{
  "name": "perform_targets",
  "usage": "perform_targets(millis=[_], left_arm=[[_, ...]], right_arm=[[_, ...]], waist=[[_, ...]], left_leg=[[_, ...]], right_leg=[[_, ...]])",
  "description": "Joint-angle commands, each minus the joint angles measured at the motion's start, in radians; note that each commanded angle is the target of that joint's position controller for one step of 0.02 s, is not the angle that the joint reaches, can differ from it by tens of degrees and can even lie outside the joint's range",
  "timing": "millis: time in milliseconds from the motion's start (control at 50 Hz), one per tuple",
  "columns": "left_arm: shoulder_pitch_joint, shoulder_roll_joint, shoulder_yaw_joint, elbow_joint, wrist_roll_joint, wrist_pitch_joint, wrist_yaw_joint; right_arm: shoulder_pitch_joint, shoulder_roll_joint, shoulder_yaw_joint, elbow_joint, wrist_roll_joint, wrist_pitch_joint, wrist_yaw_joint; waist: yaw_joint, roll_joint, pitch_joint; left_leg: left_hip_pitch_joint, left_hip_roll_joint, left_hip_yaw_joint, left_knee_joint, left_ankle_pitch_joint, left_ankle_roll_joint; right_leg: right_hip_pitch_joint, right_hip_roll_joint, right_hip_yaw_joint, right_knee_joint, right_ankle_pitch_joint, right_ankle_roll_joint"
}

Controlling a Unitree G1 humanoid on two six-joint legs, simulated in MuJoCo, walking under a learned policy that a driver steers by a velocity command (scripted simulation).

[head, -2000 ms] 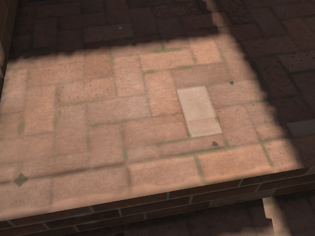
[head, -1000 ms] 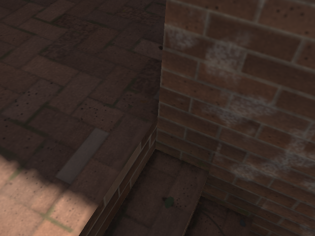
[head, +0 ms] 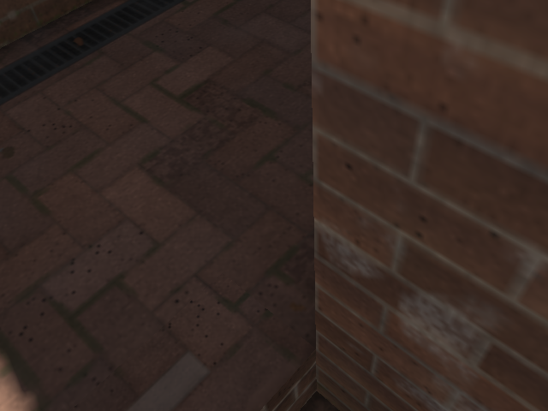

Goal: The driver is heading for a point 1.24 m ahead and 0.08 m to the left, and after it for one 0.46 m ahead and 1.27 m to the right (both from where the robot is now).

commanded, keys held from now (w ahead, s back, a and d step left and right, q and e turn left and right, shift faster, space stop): w+q+shift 0.32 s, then w+shift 0.16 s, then w+e+shift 0.52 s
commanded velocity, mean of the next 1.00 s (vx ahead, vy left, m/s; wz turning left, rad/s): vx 1.00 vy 0.00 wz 0.22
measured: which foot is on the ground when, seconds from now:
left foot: up 0.00-0.04, down 0.06-0.60, up 0.62-0.88, down 0.90-1.00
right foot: down 0.00-0.10, up 0.12-0.36, down 0.38-0.46, up 0.48-0.52, down 0.54-0.58, up 0.60-0.66, down 0.68-0.78, up 0.80-0.98, down 1.00-1.00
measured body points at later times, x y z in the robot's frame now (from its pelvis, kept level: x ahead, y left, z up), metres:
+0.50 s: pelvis +0.07 +0.04 +0.07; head +0.13 +0.03 +0.51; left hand +0.06 +0.33 -0.03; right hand +0.37 -0.06 -0.02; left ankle -0.02 +0.14 -0.55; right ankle +0.00 -0.12 -0.66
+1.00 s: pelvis +0.16 +0.01 +0.18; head +0.31 -0.04 +0.60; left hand +0.08 +0.25 +0.13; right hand +0.45 +0.09 +0.04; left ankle +0.11 +0.04 -0.52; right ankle +0.32 -0.08 -0.40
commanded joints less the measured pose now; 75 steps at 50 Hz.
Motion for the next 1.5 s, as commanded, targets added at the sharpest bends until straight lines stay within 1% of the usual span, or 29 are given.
perform_targets(millis=[20, 80, 140, 260, 320, 360, 420, 440, 500, 560, 600, 640, 700, 800, 820, 860, 900, 960, 980, 1040, 1080, 1100, 1120, 1160, 1280, 1360, 1400, 1460, 1500], left_arm=[[-0.136, 0.224, 0.070, -0.075, -0.018, 0.004, -0.004], [-0.071, 0.217, 0.075, -0.104, -0.077, 0.036, -0.025], [-0.392, 0.026, 0.025, -0.292, -0.033, 0.025, -0.122], [0.076, 0.058, 0.037, -0.273, -0.009, -0.005, -0.069], [0.304, 0.038, 0.041, -0.132, -0.125, -0.021, -0.006], [0.155, 0.010, 0.022, -0.073, -0.110, -0.019, 0.011], [-0.324, 0.193, 0.058, -0.147, -0.036, -0.083, -0.012], [-0.194, 0.190, 0.083, -0.140, -0.084, -0.068, -0.021], [-0.081, 0.113, 0.050, -0.201, -0.126, -0.041, -0.043], [0.068, 0.104, 0.049, -0.174, -0.080, -0.040, -0.043], [0.510, 0.132, 0.069, 0.021, -0.066, -0.047, -0.052], [0.539, 0.085, 0.061, 0.178, -0.007, -0.021, -0.056], [0.727, 0.101, 0.087, 0.289, 0.071, -0.030, -0.008], [0.140, 0.175, 0.138, 0.059, -0.141, -0.092, 0.014], [0.418, 0.105, 0.146, 0.110, -0.192, -0.031, 0.043], [0.118, 0.170, 0.172, -0.060, -0.190, -0.018, 0.059], [0.281, 0.073, 0.147, -0.026, -0.152, 0.025, 0.064], [0.783, 0.051, 0.169, 0.103, -0.102, 0.085, -0.037], [0.696, 0.106, 0.197, 0.152, -0.092, 0.060, -0.063], [0.876, -0.043, 0.176, 0.265, -0.103, 0.103, -0.030], [0.459, -0.051, 0.140, 0.166, -0.130, 0.062, -0.038], [0.433, -0.118, 0.113, 0.177, -0.156, 0.038, -0.047], [0.211, -0.038, 0.122, 0.078, -0.152, 0.026, -0.013], [-0.092, 0.127, 0.151, -0.044, -0.144, 0.014, 0.033], [0.145, 0.071, 0.190, -0.042, -0.128, 0.100, -0.051], [0.061, 0.077, 0.213, -0.075, -0.113, 0.061, -0.137], [-0.003, -0.068, 0.168, -0.127, -0.045, 0.065, -0.050], [0.515, 0.052, 0.187, 0.037, -0.039, 0.097, -0.027], [0.364, 0.111, 0.175, 0.040, -0.075, 0.085, -0.051]], right_arm=[[0.070, -0.069, -0.036, -0.047, 0.020, -0.002, -0.008], [0.231, -0.132, -0.066, 0.004, 0.019, -0.030, 0.009], [-0.049, -0.290, -0.109, -0.073, 0.019, -0.028, 0.061], [-0.296, -0.162, -0.062, -0.033, -0.038, -0.069, 0.011], [-0.309, -0.091, -0.058, 0.018, -0.027, -0.052, 0.022], [-0.276, -0.038, -0.035, -0.006, -0.080, -0.085, 0.072], [0.041, -0.152, -0.057, -0.064, 0.021, -0.081, 0.095], [0.021, -0.159, -0.045, -0.004, -0.010, -0.093, 0.088], [-0.237, -0.226, -0.066, 0.028, -0.056, -0.062, 0.070], [-0.391, -0.143, -0.044, -0.057, -0.047, -0.076, 0.050], [-0.551, -0.125, -0.040, -0.065, -0.049, -0.122, 0.064], [-0.540, -0.031, -0.022, -0.077, -0.048, -0.161, 0.072], [-0.750, 0.122, 0.072, -0.276, -0.043, -0.217, 0.116], [-0.247, -0.166, -0.017, -0.037, -0.039, -0.159, 0.186], [-0.556, -0.151, -0.050, -0.041, -0.071, -0.186, 0.196], [-0.270, -0.028, -0.052, -0.026, -0.101, -0.202, 0.087], [-0.422, -0.092, -0.080, 0.082, -0.031, -0.291, 0.054], [-0.941, -0.144, -0.123, 0.136, 0.036, -0.277, 0.077], [-0.732, -0.138, -0.177, 0.172, 0.058, -0.234, 0.035], [-0.928, -0.109, -0.159, 0.117, 0.153, -0.251, 0.100], [-0.906, 0.144, -0.049, 0.121, 0.106, -0.234, 0.177], [-0.888, 0.216, -0.017, 0.132, 0.058, -0.202, 0.187], [-0.732, 0.120, -0.040, 0.024, 0.004, -0.166, 0.185], [-0.503, 0.059, -0.030, -0.032, -0.042, -0.145, 0.175], [-0.650, 0.063, 0.002, -0.009, 0.133, -0.139, 0.091], [-0.385, -0.165, -0.082, 0.050, 0.000, -0.100, 0.052], [-0.552, -0.205, -0.078, 0.081, -0.021, -0.116, 0.053], [-0.588, -0.150, -0.039, 0.151, -0.014, -0.139, 0.003], [-0.578, -0.148, -0.034, 0.107, -0.035, -0.150, 0.018]], waist=[[-0.060, -0.207, -0.150], [-0.102, -0.277, -0.250], [-0.067, 0.064, 0.012], [0.207, 0.132, -0.013], [0.310, -0.099, -0.079], [0.157, -0.155, 0.008], [-0.226, -0.280, -0.215], [-0.103, -0.201, -0.377], [0.090, 0.377, -0.260], [0.222, 0.054, -0.103], [0.468, -0.141, -0.001], [0.305, -0.368, 0.196], [0.290, -0.313, 0.057], [-0.044, 0.103, -0.215], [0.118, 0.693, -0.283], [0.001, 0.296, -0.458], [0.188, 0.040, -0.367], [0.658, -0.309, -0.132], [0.532, -0.492, -0.124], [0.752, -0.376, -0.247], [0.544, -0.413, -0.059], [0.427, -0.113, -0.043], [0.193, -0.026, -0.005], [0.007, 0.122, -0.021], [0.195, 0.010, 0.050], [0.046, -0.067, -0.062], [0.137, 0.331, 0.004], [0.375, 0.052, -0.119], [0.276, -0.084, -0.049]], left_leg=[[0.353, -0.116, 0.187, -0.289, -0.052, 0.027], [0.342, -0.236, -0.066, -0.637, -0.122, 0.128], [0.240, -0.101, -0.802, -1.307, -0.081, 0.323], [-0.024, -0.024, -0.590, -0.917, 0.821, 0.250], [0.014, -0.254, -0.152, -0.572, 0.408, 0.041], [0.336, -0.338, 0.000, -0.358, 0.225, 0.051], [0.231, -0.110, -0.113, -0.938, 0.000, 0.031], [0.357, -0.180, -0.089, -1.030, 0.112, 0.023], [0.702, -0.082, -0.359, -1.258, 0.905, 0.149], [0.663, -0.045, -0.268, -0.888, 1.591, 0.099], [0.694, -0.134, 0.049, -0.531, 1.412, 0.025], [-0.182, -0.296, 0.236, 0.219, -0.008, -0.017], [-0.701, -0.199, 0.180, 0.326, -0.414, 0.036], [1.299, -0.133, 0.181, -0.985, 0.746, 0.108], [1.485, 0.304, -0.370, -1.101, 1.042, 0.311], [1.275, 0.609, -0.663, -1.108, 0.852, 0.273], [1.248, 0.629, -0.459, -1.348, 0.743, 0.175], [0.592, 0.121, 0.381, -1.479, 1.059, -0.089], [0.506, 0.054, 0.381, -1.331, 1.121, -0.051], [0.723, 0.041, 0.363, -0.696, 1.658, -0.077], [0.644, -0.059, 0.226, -0.077, 0.391, -0.097], [0.388, -0.103, 0.155, 0.092, 0.349, -0.066], [0.294, -0.107, -0.098, 0.138, 0.451, -0.112], [0.326, 0.018, -0.204, -0.023, 0.676, -0.107], [0.780, 0.004, 0.083, -1.448, 0.642, -0.095], [1.074, 0.111, -0.057, -1.533, 0.183, 0.014], [0.590, 0.432, -0.204, -1.829, 0.043, 0.149], [0.626, 0.200, 0.183, -1.650, 0.432, 0.053], [0.834, 0.117, 0.233, -1.572, 0.431, 0.037]], right_leg=[[-0.015, -0.127, -0.104, -0.008, 1.233, -0.154], [0.160, -0.146, -0.024, 0.427, 1.375, -0.151], [-0.462, 0.164, 0.301, 1.013, -0.074, -0.076], [-0.221, 0.173, 0.518, 1.070, -0.317, -0.103], [0.293, 0.079, 0.251, -0.118, 0.429, -0.034], [0.091, 0.087, 0.036, -0.444, 0.982, -0.020], [0.488, -0.120, 0.216, 0.278, 2.017, -0.127], [0.479, -0.099, 0.196, 0.434, 2.032, -0.158], [-0.200, 0.148, 0.094, 0.523, 0.207, -0.126], [-0.232, 0.092, 0.194, 0.193, -0.074, -0.155], [-0.055, 0.129, 0.031, -0.446, 0.474, -0.129], [0.496, -0.064, 0.197, -0.524, 1.176, -0.263], [0.783, -0.116, 0.305, 0.168, 2.384, -0.158], [-0.546, 0.195, 0.194, 0.339, 1.831, 0.139], [-0.997, 0.230, 0.442, 1.191, -0.022, 0.154], [-1.015, 0.206, 0.702, 1.951, -0.456, -0.008], [-1.085, 0.085, 0.715, 1.941, -0.585, -0.048], [-0.203, 0.258, 0.320, 1.049, -0.198, -0.120], [0.028, 0.377, 0.169, 0.863, 0.151, -0.115], [0.068, 0.343, 0.199, 0.426, 0.557, -0.203], [-0.129, 0.296, 0.269, 0.011, 0.694, -0.280], [-0.035, 0.278, 0.411, 0.156, 0.721, -0.282], [-0.134, 0.200, 1.175, 0.022, 0.757, -0.290], [-0.244, 0.028, 1.565, -0.157, 0.265, -0.340], [-0.281, 0.134, 1.052, -0.177, -0.235, -0.176], [-0.707, 0.434, 0.610, 0.124, -0.435, -0.045], [-0.715, 0.356, 0.360, 1.040, -0.227, -0.010], [-0.345, 0.307, 0.375, 1.096, 0.033, -0.071], [-0.431, 0.314, 0.295, 0.747, 0.021, -0.068]])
